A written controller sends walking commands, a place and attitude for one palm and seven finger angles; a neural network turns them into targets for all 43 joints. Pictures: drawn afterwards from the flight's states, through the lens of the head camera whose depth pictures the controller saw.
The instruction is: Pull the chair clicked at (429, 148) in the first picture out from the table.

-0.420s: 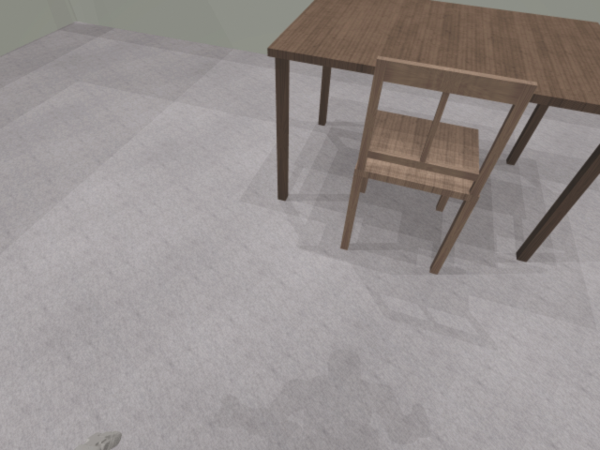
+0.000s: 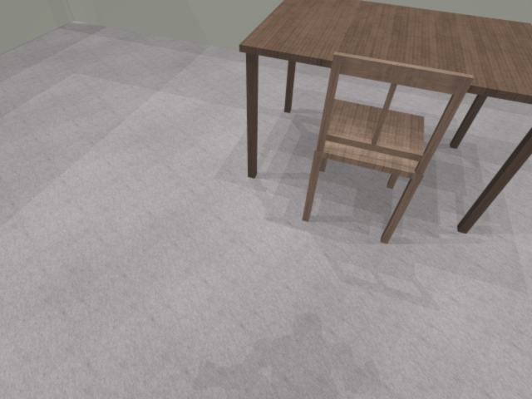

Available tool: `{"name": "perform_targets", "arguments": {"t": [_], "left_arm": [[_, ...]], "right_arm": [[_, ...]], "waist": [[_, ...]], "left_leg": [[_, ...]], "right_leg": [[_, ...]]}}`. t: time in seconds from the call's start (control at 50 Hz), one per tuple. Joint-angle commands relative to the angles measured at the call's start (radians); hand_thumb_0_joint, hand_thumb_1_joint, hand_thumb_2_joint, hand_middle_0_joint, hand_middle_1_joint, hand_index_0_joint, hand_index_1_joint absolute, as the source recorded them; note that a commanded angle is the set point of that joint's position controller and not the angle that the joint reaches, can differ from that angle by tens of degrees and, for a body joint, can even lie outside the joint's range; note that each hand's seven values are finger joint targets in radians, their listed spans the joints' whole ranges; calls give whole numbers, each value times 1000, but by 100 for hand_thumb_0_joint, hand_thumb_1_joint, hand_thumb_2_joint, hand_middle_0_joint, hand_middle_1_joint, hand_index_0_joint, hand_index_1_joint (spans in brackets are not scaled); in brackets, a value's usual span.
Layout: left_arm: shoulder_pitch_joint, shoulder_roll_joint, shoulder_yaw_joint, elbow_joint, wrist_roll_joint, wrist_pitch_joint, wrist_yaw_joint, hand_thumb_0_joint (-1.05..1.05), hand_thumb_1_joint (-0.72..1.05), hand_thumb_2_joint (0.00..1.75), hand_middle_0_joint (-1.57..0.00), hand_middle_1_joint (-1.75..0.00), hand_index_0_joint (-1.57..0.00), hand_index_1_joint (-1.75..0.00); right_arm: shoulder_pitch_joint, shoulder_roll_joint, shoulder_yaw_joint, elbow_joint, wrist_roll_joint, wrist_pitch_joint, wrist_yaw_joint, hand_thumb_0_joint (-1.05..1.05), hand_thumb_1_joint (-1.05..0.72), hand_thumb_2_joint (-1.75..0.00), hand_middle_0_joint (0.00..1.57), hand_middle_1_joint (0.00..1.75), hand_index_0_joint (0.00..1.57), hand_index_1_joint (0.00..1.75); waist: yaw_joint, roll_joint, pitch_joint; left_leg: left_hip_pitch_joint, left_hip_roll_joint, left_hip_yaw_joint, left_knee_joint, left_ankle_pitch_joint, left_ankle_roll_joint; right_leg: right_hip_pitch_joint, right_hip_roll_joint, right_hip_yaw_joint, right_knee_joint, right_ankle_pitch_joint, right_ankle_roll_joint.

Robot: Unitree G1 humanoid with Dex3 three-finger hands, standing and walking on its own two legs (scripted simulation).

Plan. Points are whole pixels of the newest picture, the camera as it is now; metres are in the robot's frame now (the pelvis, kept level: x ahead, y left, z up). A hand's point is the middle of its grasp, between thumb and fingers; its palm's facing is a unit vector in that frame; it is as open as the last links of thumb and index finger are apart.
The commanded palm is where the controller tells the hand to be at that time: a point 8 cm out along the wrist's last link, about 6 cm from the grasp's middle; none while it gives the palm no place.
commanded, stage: stand and wait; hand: left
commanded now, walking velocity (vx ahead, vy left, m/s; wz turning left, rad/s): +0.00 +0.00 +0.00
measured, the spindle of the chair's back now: (383, 115) +1.03 -0.34 -0.12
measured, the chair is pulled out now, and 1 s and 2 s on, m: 0.00 0.00 0.00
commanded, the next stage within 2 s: look at it before walking up in 0.40 s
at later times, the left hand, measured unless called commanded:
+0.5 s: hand out of the picture +0.06 +0.23 -0.15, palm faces -0.03 -0.95 -0.32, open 7.4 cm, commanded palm none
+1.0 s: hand out of the picture +0.06 +0.23 -0.15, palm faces -0.03 -0.95 -0.32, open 7.4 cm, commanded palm none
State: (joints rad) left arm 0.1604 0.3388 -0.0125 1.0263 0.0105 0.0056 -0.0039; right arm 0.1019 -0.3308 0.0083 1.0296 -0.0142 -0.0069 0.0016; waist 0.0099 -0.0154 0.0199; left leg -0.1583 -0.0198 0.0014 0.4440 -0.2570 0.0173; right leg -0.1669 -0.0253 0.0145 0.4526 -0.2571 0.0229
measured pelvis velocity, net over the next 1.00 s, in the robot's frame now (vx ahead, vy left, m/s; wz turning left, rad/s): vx -0.01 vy -0.01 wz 0.00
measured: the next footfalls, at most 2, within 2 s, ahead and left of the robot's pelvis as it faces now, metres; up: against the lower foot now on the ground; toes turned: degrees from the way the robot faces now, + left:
right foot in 1.50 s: +0.11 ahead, -0.16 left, +0.00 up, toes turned -15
left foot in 2.00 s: +0.42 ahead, -0.01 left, +0.00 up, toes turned -11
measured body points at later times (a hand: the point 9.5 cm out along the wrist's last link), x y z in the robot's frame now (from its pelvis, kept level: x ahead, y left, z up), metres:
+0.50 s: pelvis -0.01 -0.01 +0.00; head -0.01 -0.01 +0.45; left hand +0.07 +0.28 -0.13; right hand +0.06 -0.31 -0.13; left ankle -0.01 +0.11 -0.74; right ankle -0.01 -0.13 -0.74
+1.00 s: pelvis -0.01 -0.01 +0.00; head +0.00 -0.01 +0.45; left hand +0.06 +0.28 -0.13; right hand +0.07 -0.31 -0.13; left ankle -0.01 +0.11 -0.74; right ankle -0.01 -0.13 -0.74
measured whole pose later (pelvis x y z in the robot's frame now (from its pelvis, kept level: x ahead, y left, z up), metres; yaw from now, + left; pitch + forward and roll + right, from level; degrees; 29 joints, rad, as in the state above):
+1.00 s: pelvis -0.01 -0.01 +0.00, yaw +0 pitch -2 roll +0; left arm 0.15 0.34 -0.01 1.09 0.01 -0.01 0.00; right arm 0.12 -0.33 0.01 1.11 -0.01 -0.01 0.00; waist 0.00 -0.01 0.03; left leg -0.13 0.00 0.00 0.37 -0.21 -0.01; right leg -0.15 0.00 0.01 0.38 -0.21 0.00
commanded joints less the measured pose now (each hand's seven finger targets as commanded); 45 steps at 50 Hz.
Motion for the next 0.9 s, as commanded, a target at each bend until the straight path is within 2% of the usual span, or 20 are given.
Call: {"name": "perform_targets", "arguments": {"t": [0.0,0.1,0.16,0.36,0.48,0.62,0.76,0.88], "left_arm": [[-58,200,49,-63,0,-27,18,0,90,90,-20,-30,-20,-30],[-53,202,47,-42,-3,-30,18,0,90,90,-20,-30,-20,-30],[-52,202,46,-31,-2,-29,18,0,90,90,-20,-30,-20,-30],[-57,205,44,-14,-2,-30,16,0,90,90,-20,-30,-20,-30],[-58,199,45,-11,-1,-31,17,0,90,90,-20,-30,-20,-30],[-64,199,45,-10,0,-30,17,0,90,90,-20,-30,-20,-30],[-55,200,47,-8,0,-34,17,0,90,90,-20,-30,-20,-30],[-58,199,46,-2,-1,-33,17,0,90,90,-20,-30,-20,-30]], "right_arm": [[-57,-205,-51,-59,3,-29,-15,0,-90,-90,20,30,20,30],[-45,-207,-48,-33,5,-28,-14,0,-90,-90,20,30,20,30],[-43,-208,-47,-21,6,-24,-13,0,-90,-90,20,30,20,30],[-27,-208,-45,8,6,-24,-11,0,-90,-90,20,30,20,30],[-26,-207,-45,13,5,-28,-12,0,-90,-90,20,30,20,30],[-27,-203,-45,18,5,-26,-12,0,-90,-90,20,30,20,30],[-26,-206,-46,17,7,-28,-13,0,-90,-90,20,30,20,30],[-31,-205,-44,21,7,-27,-14,0,-90,-90,20,30,20,30]], "waist": [[-9,18,-75],[-9,10,-71],[-8,0,-41],[-9,6,-26],[-9,17,-43],[-8,11,-21],[-7,6,-59],[-8,15,-41]], "left_leg": [[6,124,-99,-81,196,26],[9,126,-101,-90,177,21],[-2,124,-105,-99,145,19],[-7,126,-109,-119,114,13],[6,132,-109,-122,146,12],[-4,133,-107,-135,123,10],[26,136,-105,-122,174,9],[28,137,-103,-130,186,7]], "right_leg": [[26,-93,75,-65,186,-50],[26,-97,86,-82,175,-53],[8,-96,92,-100,139,-54],[-7,-94,103,-125,75,-54],[5,-95,99,-119,116,-52],[-2,-93,103,-131,98,-50],[17,-95,100,-126,153,-53],[16,-96,97,-126,177,-52]]}}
